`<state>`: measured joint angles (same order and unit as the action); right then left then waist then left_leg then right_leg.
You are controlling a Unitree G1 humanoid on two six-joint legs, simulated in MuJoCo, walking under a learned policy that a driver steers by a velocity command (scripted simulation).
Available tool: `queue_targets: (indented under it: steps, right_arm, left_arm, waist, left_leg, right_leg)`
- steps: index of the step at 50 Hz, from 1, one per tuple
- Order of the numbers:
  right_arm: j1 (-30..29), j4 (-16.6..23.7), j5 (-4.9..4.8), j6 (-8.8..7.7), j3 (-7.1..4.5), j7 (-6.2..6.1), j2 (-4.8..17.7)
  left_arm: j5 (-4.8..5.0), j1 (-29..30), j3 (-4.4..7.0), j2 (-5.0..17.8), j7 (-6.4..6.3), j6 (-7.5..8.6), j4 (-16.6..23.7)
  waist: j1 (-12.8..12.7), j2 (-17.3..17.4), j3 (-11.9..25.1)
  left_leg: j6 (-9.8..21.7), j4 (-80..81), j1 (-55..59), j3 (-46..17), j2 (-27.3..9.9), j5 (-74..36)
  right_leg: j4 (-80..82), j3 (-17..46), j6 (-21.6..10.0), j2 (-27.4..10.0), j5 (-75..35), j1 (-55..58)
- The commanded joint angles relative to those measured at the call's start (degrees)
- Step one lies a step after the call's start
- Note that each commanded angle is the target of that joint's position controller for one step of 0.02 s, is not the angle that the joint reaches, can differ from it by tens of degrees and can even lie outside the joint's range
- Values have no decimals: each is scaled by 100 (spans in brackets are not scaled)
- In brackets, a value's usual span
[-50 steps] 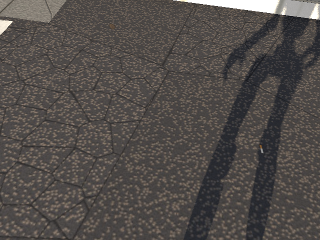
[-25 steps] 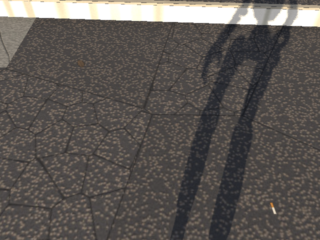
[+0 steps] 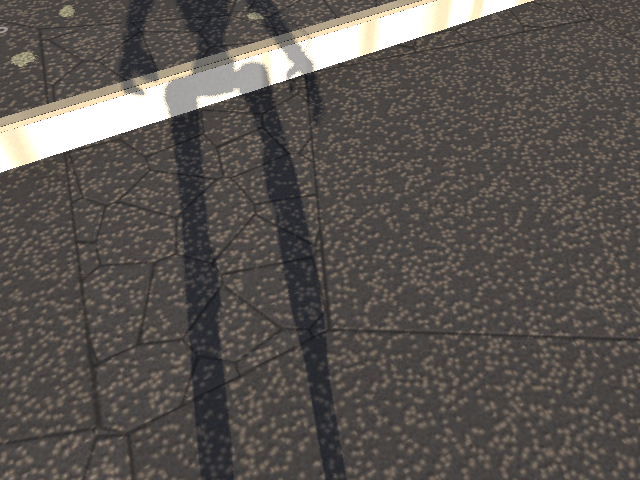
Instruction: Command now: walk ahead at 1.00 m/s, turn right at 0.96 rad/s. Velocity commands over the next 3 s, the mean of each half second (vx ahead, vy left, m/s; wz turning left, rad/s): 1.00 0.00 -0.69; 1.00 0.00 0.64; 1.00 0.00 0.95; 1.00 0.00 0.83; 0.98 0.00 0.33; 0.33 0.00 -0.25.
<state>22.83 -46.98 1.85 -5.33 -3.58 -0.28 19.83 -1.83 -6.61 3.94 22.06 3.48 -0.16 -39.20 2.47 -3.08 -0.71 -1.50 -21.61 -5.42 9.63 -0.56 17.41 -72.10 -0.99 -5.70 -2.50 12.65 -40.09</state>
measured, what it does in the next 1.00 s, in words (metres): walks ahead: right foot, then left foot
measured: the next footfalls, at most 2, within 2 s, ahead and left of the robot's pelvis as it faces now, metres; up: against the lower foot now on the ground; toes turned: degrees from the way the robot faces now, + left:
right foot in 0.22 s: +0.38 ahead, -0.06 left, +0.00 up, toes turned -17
left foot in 0.66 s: +0.86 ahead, -0.09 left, +0.00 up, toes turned -11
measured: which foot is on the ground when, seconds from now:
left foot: down 0.00-0.22, up 0.24-0.64, down 0.66-1.00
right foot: up 0.00-0.20, down 0.22-0.68, up 0.70-1.00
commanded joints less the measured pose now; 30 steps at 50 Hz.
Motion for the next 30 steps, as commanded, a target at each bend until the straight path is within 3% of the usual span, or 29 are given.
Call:
queue_targets:
  steps: [1,4,6,8,9,10,11,12,13,14,15,16,17,18,19,20,22,23,25,26,28,30]
  right_arm:
    - [-449,261,-32,-223,68,53,106]
    - [-205,81,-27,-238,23,28,328]
    - [161,-11,-13,-195,-16,-22,557]
    - [219,34,-6,-43,-109,-123,937]
    - [52,101,13,62,-160,-154,1114]
    - [-243,251,27,146,-179,-144,1164]
    - [-263,273,82,187,-168,-65,958]
    - [-211,567,195,147,60,5,62]
    - [-246,1289,0,15,43,14,381]
    - [-701,1286,17,-118,78,8,553]
    - [-735,1186,-5,-149,104,0,546]
    - [-772,1099,85,-91,135,-21,455]
    - [-453,962,170,31,171,-6,366]
    - [-300,854,216,168,200,35,243]
    - [-346,791,191,267,220,93,109]
    - [-638,988,134,300,266,139,-8]
    - [-1500,1227,-1,281,321,183,-118]
    - [-1690,1227,-58,251,336,225,-153]
    - [-2010,1244,-167,213,347,323,-224]
    - [-2108,1235,-209,199,334,340,-209]
    - [-1949,1109,-219,186,283,339,-95]
    - [-1753,1007,-115,175,192,322,157]
  left_arm:
    - [7,470,-234,-302,145,1,769]
    - [5,1103,-296,-258,256,8,917]
    - [12,1188,-307,-244,264,40,870]
    - [27,513,-225,-31,189,75,642]
    - [30,-358,-123,168,122,93,400]
    - [32,-1633,42,442,19,120,0]
    - [85,-2098,231,695,-149,108,-298]
    - [164,-1597,322,1190,-255,34,-202]
    - [15,-1664,409,1545,-264,-43,57]
    - [33,-1667,391,1202,-333,-39,46]
    - [41,-1428,315,864,-387,31,-53]
    - [43,-1216,247,668,-418,137,-119]
    - [37,-1001,149,450,-456,254,-94]
    - [66,-976,40,199,-453,368,-163]
    - [87,-973,-8,81,-418,464,-263]
    - [89,-1146,10,187,-374,554,-341]
    - [131,-1375,23,145,-273,669,-494]
    - [141,-1391,19,124,-239,711,-506]
    - [198,-1653,-2,162,-232,811,-631]
    - [181,-1774,-1,221,-246,841,-721]
    - [116,-1732,6,378,-313,841,-773]
    - [3,-1826,31,528,-451,760,-826]
  waist:
    - [-419,798,-402]
    - [-309,460,-821]
    - [-296,521,-690]
    - [-756,868,-115]
    - [-1234,974,344]
    - [-1768,952,870]
    - [-1739,341,955]
    - [-987,-892,596]
    - [-909,-914,1931]
    - [-963,102,1388]
    - [-649,589,479]
    - [-339,934,122]
    - [-43,1048,12]
    - [104,1044,-80]
    - [143,1021,-149]
    - [70,665,-333]
    - [-223,546,-688]
    - [-325,559,-666]
    - [-531,486,-610]
    - [-578,439,-628]
    - [-453,276,-440]
    - [-288,-102,-105]
  left_leg:
    - [439,1392,-208,-483,-1406,-1985]
    - [286,1665,-195,404,-1103,-2998]
    - [175,1189,288,682,-1073,-5602]
    - [119,-57,803,674,-1287,-7670]
    - [165,-1214,655,593,-1423,-8114]
    - [260,-2825,-8,434,-1493,-7733]
    - [197,-4885,-1290,395,-893,-3669]
    - [71,-7089,-3062,214,-38,1227]
    - [-29,-7700,-4466,-1121,184,1145]
    - [19,-7133,-4761,-1420,-189,570]
    - [34,-6494,-4536,-1355,-425,211]
    - [-11,-6067,-4034,-1310,-612,226]
    - [-59,-5668,-3527,-1310,-779,263]
    - [-117,-5304,-3119,-1281,-905,365]
    - [-114,-4936,-2951,-1189,-969,336]
    - [-108,-4463,-2979,-1071,-1018,28]
    - [85,-3272,-3088,-875,-1046,-1106]
    - [218,-2677,-2852,-727,-934,-1730]
    - [508,-1797,-2411,-463,-659,-2852]
    - [618,-1563,-2378,-442,-524,-3101]
    - [767,-1300,-2401,-372,-124,-3014]
    - [912,-1246,-2144,-88,331,-2272]
  right_leg:
    - [554,234,13,-388,-825,-514]
    - [2055,-518,-190,-133,-1351,71]
    - [2576,-1043,-403,322,-1262,709]
    - [2756,-1135,-583,717,-770,1551]
    - [2749,-1024,-699,877,-475,2524]
    - [3020,-678,-909,949,-269,4007]
    - [3444,-47,-1068,756,59,5238]
    - [3346,1839,-1301,-267,-897,5459]
    - [4769,4411,-2376,-1093,231,6870]
    - [5625,4714,-2088,-1250,922,6300]
    - [5822,4218,-1852,-1116,723,5202]
    - [5816,3684,-1676,-876,181,4247]
    - [5808,3062,-1561,-720,-341,3540]
    - [5930,2665,-1470,-572,-653,2914]
    - [6076,2156,-1291,-296,-697,2602]
    - [6240,1933,-1311,-335,-1241,2339]
    - [6479,1168,-963,-33,-2002,2347]
    - [6575,807,-743,163,-2194,2396]
    - [7051,442,-489,8,-2756,2751]
    - [7200,314,-382,-130,-3112,3127]
    - [6894,-114,-132,-272,-4781,4082]
    - [6019,-285,121,-505,-6981,4863]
